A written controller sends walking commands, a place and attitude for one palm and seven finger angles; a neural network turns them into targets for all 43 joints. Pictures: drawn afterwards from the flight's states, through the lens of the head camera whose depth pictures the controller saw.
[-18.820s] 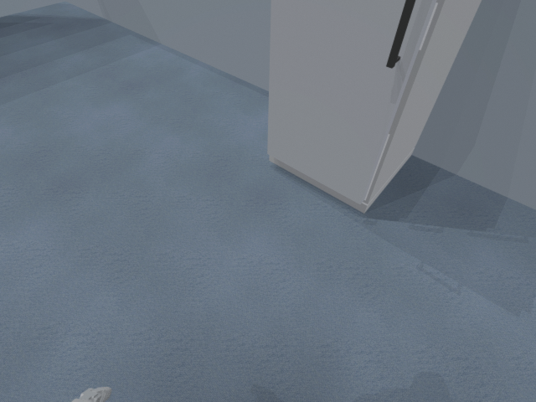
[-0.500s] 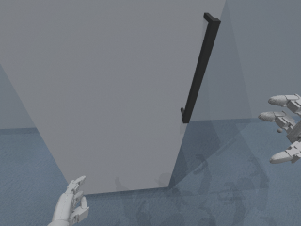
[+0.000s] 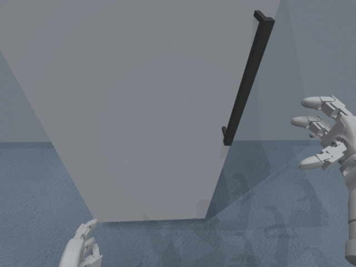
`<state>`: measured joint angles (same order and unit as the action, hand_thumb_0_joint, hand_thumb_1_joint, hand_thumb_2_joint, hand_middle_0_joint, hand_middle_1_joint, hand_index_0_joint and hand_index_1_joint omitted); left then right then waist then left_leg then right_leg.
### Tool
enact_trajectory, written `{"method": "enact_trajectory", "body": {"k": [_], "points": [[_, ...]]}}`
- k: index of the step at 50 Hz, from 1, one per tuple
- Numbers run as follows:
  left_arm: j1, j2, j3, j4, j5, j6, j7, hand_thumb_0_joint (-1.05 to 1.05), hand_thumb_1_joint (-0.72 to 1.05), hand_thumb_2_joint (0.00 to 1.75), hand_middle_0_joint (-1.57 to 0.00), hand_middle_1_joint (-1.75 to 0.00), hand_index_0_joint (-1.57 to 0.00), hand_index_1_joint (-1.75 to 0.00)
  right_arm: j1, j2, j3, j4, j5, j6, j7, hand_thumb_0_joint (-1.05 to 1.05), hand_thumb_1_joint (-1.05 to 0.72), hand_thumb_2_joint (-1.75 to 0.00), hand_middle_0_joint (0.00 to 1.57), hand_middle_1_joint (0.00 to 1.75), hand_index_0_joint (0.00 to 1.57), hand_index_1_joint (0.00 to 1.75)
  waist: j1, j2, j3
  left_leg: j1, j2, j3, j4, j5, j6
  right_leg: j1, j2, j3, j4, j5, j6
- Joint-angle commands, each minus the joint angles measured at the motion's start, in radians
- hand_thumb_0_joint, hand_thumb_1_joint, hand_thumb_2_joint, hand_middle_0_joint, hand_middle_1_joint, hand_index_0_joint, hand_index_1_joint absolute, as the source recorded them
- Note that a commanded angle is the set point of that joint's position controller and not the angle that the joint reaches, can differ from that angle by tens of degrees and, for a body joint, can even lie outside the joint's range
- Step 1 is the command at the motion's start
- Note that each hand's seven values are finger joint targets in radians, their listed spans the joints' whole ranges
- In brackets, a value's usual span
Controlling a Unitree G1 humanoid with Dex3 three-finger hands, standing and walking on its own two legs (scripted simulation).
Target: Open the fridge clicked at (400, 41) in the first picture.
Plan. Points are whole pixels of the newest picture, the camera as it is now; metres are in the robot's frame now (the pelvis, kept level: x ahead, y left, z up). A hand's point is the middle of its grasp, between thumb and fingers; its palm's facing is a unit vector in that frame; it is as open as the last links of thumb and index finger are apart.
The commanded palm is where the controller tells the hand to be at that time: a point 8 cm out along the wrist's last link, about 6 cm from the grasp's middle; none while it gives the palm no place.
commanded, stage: move the hooked fingers beside the handle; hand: right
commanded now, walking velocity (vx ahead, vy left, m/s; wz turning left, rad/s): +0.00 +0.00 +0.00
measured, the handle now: (240, 90) +0.49 -0.11 +0.18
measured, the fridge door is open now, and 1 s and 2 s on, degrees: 0 0 0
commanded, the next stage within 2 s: feel for the door with the fingertips in 1.74 s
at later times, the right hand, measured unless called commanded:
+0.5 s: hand (288, 118) +0.39 -0.20 +0.19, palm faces -0.07 +1.00 -0.03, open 14.0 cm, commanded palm +0.37 -0.25 +0.18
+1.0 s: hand (268, 101) +0.44 -0.17 +0.19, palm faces -0.07 +1.00 +0.00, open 14.0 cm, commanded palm +0.42 -0.23 +0.18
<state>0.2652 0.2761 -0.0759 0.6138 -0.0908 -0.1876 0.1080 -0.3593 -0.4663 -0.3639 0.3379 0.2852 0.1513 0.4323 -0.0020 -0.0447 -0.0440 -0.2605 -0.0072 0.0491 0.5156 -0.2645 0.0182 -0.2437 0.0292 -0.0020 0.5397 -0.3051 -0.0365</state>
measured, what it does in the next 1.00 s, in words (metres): stands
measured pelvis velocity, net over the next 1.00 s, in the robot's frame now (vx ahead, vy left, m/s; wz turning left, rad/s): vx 0.00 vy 0.01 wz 0.01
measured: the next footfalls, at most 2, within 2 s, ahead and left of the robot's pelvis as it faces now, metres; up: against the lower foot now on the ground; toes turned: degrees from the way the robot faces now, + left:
none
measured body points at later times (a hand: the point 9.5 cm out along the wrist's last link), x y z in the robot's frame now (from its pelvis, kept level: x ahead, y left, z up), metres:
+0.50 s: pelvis +0.00 +0.00 +0.00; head +0.00 +0.02 +0.45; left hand +0.16 +0.24 -0.09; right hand +0.38 -0.25 +0.19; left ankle +0.00 +0.11 -0.73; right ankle -0.01 -0.09 -0.73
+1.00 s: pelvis +0.00 +0.01 +0.00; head +0.01 +0.02 +0.45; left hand +0.09 +0.27 -0.11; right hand +0.44 -0.22 +0.19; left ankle +0.00 +0.11 -0.73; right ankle -0.01 -0.09 -0.73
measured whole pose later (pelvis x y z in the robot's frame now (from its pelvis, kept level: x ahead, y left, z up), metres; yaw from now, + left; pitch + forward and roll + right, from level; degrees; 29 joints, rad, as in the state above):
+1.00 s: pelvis +0.00 +0.01 +0.00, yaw +1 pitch +4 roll +0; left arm 0.33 0.28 -0.05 0.67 -0.08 -0.10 0.10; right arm -0.78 -0.44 -0.28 0.85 0.20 0.02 0.30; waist 0.06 -0.03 -0.05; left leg -0.33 -0.02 0.04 0.51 -0.25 0.03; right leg -0.30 0.02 -0.01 0.53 -0.29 -0.03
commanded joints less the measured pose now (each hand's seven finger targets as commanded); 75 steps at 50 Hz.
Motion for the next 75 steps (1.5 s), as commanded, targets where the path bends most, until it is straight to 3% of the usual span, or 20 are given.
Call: {"method": "enact_trajectory", "body": {"k": [1, 3, 4, 8, 9, 13, 19, 22, 27, 38, 41, 44, 47, 51, 53, 54, 59, 63, 71, 75], "points": [[-0.117, 0.116, 0.054, -0.165, 0.003, -0.056, 0.001, 0.0, 0.9, 0.9, -0.2, -0.3, -0.2, -0.3, -0.389, -0.252, -0.073, -0.228, 0.019, -0.06, -0.019, 0.0, 0.5, -0.3, 0.3, 1.2, 0.3, 1.2, -0.012, -0.021, -0.246, 0.064, 0.021, -0.013, -0.048, 0.262, 0.014, 0.111, -0.04, 0.053, -0.07, 0.296, 0.009], [-0.12, 0.112, 0.053, -0.166, 0.003, -0.052, -0.001, 0.0, 0.9, 0.9, -0.2, -0.3, -0.2, -0.3, -0.396, -0.244, -0.067, -0.24, 0.013, -0.06, -0.03, 0.0, 0.5, -0.3, 0.3, 1.2, 0.3, 1.2, -0.013, -0.057, -0.239, 0.059, 0.024, -0.008, -0.045, 0.262, 0.017, 0.115, -0.039, 0.053, -0.073, 0.306, 0.015], [-0.117, 0.113, 0.056, -0.164, 0.004, -0.049, -0.005, 0.0, 0.9, 0.9, -0.2, -0.3, -0.2, -0.3, -0.37, -0.25, -0.074, -0.231, 0.012, -0.057, -0.034, 0.0, 0.5, -0.3, 0.3, 1.2, 0.3, 1.2, -0.019, -0.011, -0.242, 0.076, 0.022, -0.012, -0.048, 0.279, 0.017, 0.109, -0.043, 0.05, -0.067, 0.321, 0.012], [-0.114, 0.113, 0.056, -0.158, 0.001, -0.038, -0.003, 0.0, 0.9, 0.9, -0.2, -0.3, -0.2, -0.3, -0.416, -0.203, -0.033, -0.202, 0.008, -0.04, -0.048, 0.0, 0.5, -0.3, 0.3, 1.2, 0.3, 1.2, -0.001, -0.02, -0.211, 0.04, 0.022, -0.008, -0.048, 0.267, 0.014, 0.105, -0.041, 0.05, -0.071, 0.301, 0.013], [-0.106, 0.117, 0.059, -0.155, 0.002, -0.032, -0.004, 0.0, 0.9, 0.9, -0.2, -0.3, -0.2, -0.3, -0.409, -0.233, -0.051, -0.193, 0.002, -0.039, -0.053, 0.0, 0.5, -0.3, 0.3, 1.2, 0.3, 1.2, -0.007, 0.015, -0.217, 0.054, 0.021, -0.012, -0.053, 0.271, 0.014, 0.102, -0.043, 0.046, -0.068, 0.303, 0.009], [-0.108, 0.111, 0.056, -0.148, 0.002, -0.023, 0.004, 0.0, 0.9, 0.9, -0.2, -0.3, -0.2, -0.3, -0.521, -0.198, -0.007, -0.199, -0.007, -0.049, -0.069, 0.0, 0.5, -0.3, 0.3, 1.2, 0.3, 1.2, 0.014, -0.031, -0.228, 0.031, 0.022, -0.011, -0.052, 0.251, 0.016, 0.125, -0.041, 0.052, -0.071, 0.29, 0.012], [-0.087, 0.117, 0.057, -0.128, 0.005, -0.003, 0.004, 0.0, 0.9, 0.9, -0.2, -0.3, -0.2, -0.3, -0.546, -0.219, -0.013, -0.107, -0.018, -0.058, -0.086, 0.0, 0.5, -0.3, 0.3, 1.2, 0.3, 1.2, 0.015, 0.033, -0.241, 0.062, 0.023, -0.019, -0.058, 0.277, 0.015, 0.102, -0.04, 0.043, -0.065, 0.297, 0.005], [-0.09, 0.113, 0.057, -0.133, 0.004, 0.001, 0.002, 0.0, 0.9, 0.9, -0.2, -0.3, -0.2, -0.3, -0.591, -0.173, 0.025, -0.091, -0.019, -0.065, -0.09, 0.0, 0.5, -0.3, 0.3, 1.2, 0.3, 1.2, 0.023, 0.003, -0.245, 0.053, 0.025, -0.018, -0.051, 0.292, 0.017, 0.11, -0.038, 0.045, -0.067, 0.307, 0.007], [-0.071, 0.118, 0.063, -0.125, 0.006, 0.016, 0.0, 0.0, 0.9, 0.9, -0.2, -0.3, -0.2, -0.3, -0.613, -0.213, -0.008, -0.037, -0.027, -0.076, -0.1, 0.0, 0.5, -0.3, 0.3, 1.2, 0.3, 1.2, 0.02, 0.01, -0.26, 0.071, 0.026, -0.025, -0.052, 0.303, 0.016, 0.092, -0.038, 0.038, -0.064, 0.306, 0.004], [-0.023, 0.126, 0.069, -0.094, 0.005, 0.034, 0.001, 0.0, 0.9, 0.9, -0.2, -0.3, -0.2, -0.3, -0.783, -0.181, 0.049, 0.074, -0.043, -0.124, -0.117, 0.0, 0.5, -0.3, 0.3, 1.2, 0.3, 1.2, 0.054, -0.014, -0.253, 0.039, 0.022, -0.033, -0.064, 0.261, 0.016, 0.079, -0.036, 0.03, -0.067, 0.254, -0.003], [-0.002, 0.13, 0.069, -0.081, 0.007, 0.04, 0.001, 0.0, 0.9, 0.9, -0.2, -0.3, -0.2, -0.3, -0.823, -0.186, 0.05, 0.161, -0.051, -0.138, -0.125, 0.0, 0.5, -0.3, 0.3, 1.2, 0.3, 1.2, 0.061, 0.022, -0.249, 0.039, 0.019, -0.037, -0.068, 0.245, 0.013, 0.056, -0.036, 0.027, -0.068, 0.231, -0.007], [0.028, 0.141, 0.075, -0.064, 0.012, 0.045, 0.001, 0.0, 0.9, 0.9, -0.2, -0.3, -0.2, -0.3, -0.871, -0.248, 0.012, 0.242, -0.066, -0.17, -0.135, 0.0, 0.5, -0.3, 0.3, 1.2, 0.3, 1.2, 0.056, 0.037, -0.265, 0.055, 0.021, -0.041, -0.064, 0.233, 0.014, 0.028, -0.036, 0.025, -0.063, 0.224, -0.009], [0.052, 0.136, 0.074, -0.053, 0.013, 0.042, -0.002, 0.0, 0.9, 0.9, -0.2, -0.3, -0.2, -0.3, -0.959, -0.196, 0.062, 0.284, -0.075, -0.208, -0.132, 0.0, 0.5, -0.3, 0.3, 1.2, 0.3, 1.2, 0.078, -0.008, -0.289, 0.031, 0.017, -0.039, -0.054, 0.256, 0.016, 0.056, -0.035, 0.028, -0.058, 0.243, -0.005], [0.071, 0.146, 0.081, -0.068, 0.017, 0.046, -0.014, 0.0, 0.9, 0.9, -0.2, -0.3, -0.2, -0.3, -0.839, -0.258, -0.017, 0.345, -0.071, -0.235, -0.123, 0.0, 0.5, -0.3, 0.3, 1.2, 0.3, 1.2, 0.039, 0.055, -0.332, 0.105, 0.016, -0.049, -0.038, 0.321, 0.013, 0.014, -0.036, 0.014, -0.054, 0.276, -0.009], [0.076, 0.146, 0.081, -0.069, 0.016, 0.051, -0.017, 0.0, 0.9, 0.9, -0.2, -0.3, -0.2, -0.3, -0.828, -0.258, -0.014, 0.353, -0.078, -0.238, -0.118, 0.0, 0.5, -0.3, 0.3, 1.2, 0.3, 1.2, 0.037, 0.023, -0.299, 0.092, 0.017, -0.048, -0.036, 0.328, 0.015, -0.001, -0.036, 0.009, -0.057, 0.273, -0.007], [0.082, 0.15, 0.086, -0.076, 0.017, 0.058, -0.021, 0.0, 0.9, 0.9, -0.2, -0.3, -0.2, -0.3, -0.778, -0.267, -0.024, 0.368, -0.077, -0.236, -0.117, 0.0, 0.5, -0.3, 0.3, 1.2, 0.3, 1.2, 0.031, 0.063, -0.289, 0.106, 0.018, -0.044, -0.035, 0.337, 0.013, -0.018, -0.039, 0.003, -0.056, 0.282, -0.01], [0.074, 0.15, 0.091, -0.104, 0.014, 0.065, -0.021, 0.0, 0.9, 0.9, -0.2, -0.3, -0.2, -0.3, -0.781, -0.309, -0.052, 0.232, -0.067, -0.246, -0.105, 0.0, 0.5, -0.3, 0.3, 1.2, 0.3, 1.2, 0.027, 0.032, -0.327, 0.127, 0.015, -0.054, -0.033, 0.357, 0.01, 0.004, -0.042, -0.004, -0.053, 0.297, -0.014], [0.07, 0.142, 0.088, -0.095, 0.01, 0.059, -0.014, 0.0, 0.9, 0.9, -0.2, -0.3, -0.2, -0.3, -0.828, -0.261, -0.014, 0.189, -0.059, -0.239, -0.094, 0.0, 0.5, -0.3, 0.3, 1.2, 0.3, 1.2, 0.053, -0.024, -0.305, 0.074, 0.006, -0.051, -0.05, 0.322, 0.012, 0.047, -0.041, 0.002, -0.057, 0.276, -0.014], [0.066, 0.14, 0.083, -0.075, 0.009, 0.053, -0.011, 0.0, 0.9, 0.9, -0.2, -0.3, -0.2, -0.3, -0.885, -0.174, 0.065, 0.224, -0.057, -0.207, -0.099, 0.0, 0.5, -0.3, 0.3, 1.2, 0.3, 1.2, 0.077, -0.022, -0.289, 0.013, 0.005, -0.037, -0.055, 0.287, 0.015, 0.074, -0.039, 0.018, -0.052, 0.27, -0.009], [0.059, 0.142, 0.08, -0.084, 0.012, 0.059, -0.017, 0.0, 0.9, 0.9, -0.2, -0.3, -0.2, -0.3, -0.811, -0.204, 0.019, 0.271, -0.054, -0.205, -0.109, 0.0, 0.5, -0.3, 0.3, 1.2, 0.3, 1.2, 0.052, 0.038, -0.292, 0.045, 0.005, -0.036, -0.044, 0.316, 0.016, 0.046, -0.038, 0.016, -0.05, 0.289, -0.009]]}}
